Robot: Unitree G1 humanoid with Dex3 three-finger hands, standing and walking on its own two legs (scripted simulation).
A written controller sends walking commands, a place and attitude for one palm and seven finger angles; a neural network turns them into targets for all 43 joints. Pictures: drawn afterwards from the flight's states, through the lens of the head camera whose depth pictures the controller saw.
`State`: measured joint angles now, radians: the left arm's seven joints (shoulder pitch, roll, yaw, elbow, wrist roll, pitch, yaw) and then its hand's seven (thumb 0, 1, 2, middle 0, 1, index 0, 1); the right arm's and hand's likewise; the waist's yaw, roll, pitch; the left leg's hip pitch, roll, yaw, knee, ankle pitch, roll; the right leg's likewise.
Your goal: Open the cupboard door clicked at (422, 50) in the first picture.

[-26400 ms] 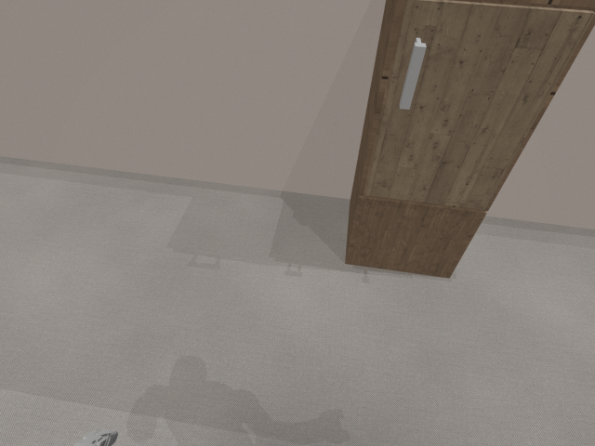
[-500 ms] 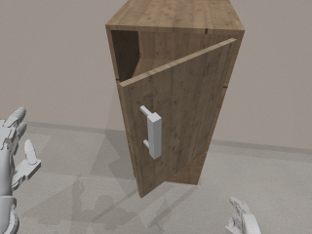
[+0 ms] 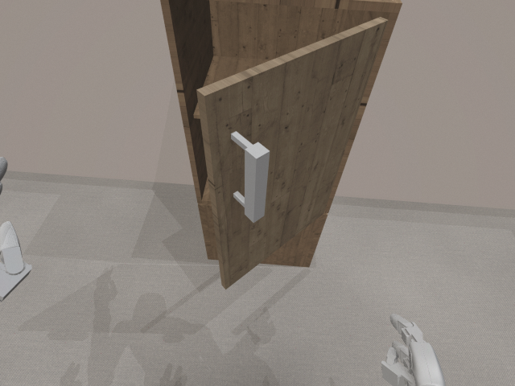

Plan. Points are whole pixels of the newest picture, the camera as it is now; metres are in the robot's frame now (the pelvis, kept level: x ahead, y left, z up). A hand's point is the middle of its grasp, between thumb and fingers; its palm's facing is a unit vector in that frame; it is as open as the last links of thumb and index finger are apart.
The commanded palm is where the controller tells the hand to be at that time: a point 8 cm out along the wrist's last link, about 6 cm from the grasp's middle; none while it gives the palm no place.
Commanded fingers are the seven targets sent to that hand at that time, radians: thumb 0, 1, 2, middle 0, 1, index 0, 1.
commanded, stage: step back with the hand held close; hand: left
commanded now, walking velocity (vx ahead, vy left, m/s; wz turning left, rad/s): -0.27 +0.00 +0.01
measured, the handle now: (246, 178) +0.41 +0.05 +0.10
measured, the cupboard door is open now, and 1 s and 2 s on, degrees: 45 45 45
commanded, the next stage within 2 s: stop stepping back and stand still in 0.60 s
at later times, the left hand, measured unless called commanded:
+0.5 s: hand out of the picture +0.10 +0.28 +0.19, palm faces +0.51 -0.71 -0.49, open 7.4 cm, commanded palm +0.05 +0.29 +0.19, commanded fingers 0.00 0.90 0.90 -0.20 -0.30 -0.20 -0.30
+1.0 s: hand out of the picture +0.01 +0.23 +0.16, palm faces +0.40 -0.78 -0.48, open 7.4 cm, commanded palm -0.05 +0.25 +0.19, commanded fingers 0.00 0.90 0.90 -0.20 -0.30 -0.20 -0.30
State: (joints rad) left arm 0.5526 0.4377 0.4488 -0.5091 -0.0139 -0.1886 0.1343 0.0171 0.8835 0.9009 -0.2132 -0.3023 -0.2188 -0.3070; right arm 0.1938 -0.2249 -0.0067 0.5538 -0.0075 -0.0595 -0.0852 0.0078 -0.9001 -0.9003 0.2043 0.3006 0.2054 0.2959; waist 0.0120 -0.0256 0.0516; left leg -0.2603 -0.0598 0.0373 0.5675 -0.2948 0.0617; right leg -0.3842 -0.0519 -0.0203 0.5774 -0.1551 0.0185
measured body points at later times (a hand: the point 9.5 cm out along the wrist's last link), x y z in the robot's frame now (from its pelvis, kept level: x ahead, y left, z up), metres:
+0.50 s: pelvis -0.09 -0.01 +0.01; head -0.07 +0.02 +0.46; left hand +0.07 +0.31 +0.22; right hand +0.08 -0.23 -0.07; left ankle +0.01 +0.08 -0.73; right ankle -0.16 -0.14 -0.68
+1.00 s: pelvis -0.20 -0.04 +0.00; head -0.21 -0.04 +0.45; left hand -0.01 +0.27 +0.19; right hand -0.05 -0.30 -0.07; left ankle -0.12 +0.05 -0.73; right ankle -0.25 -0.14 -0.73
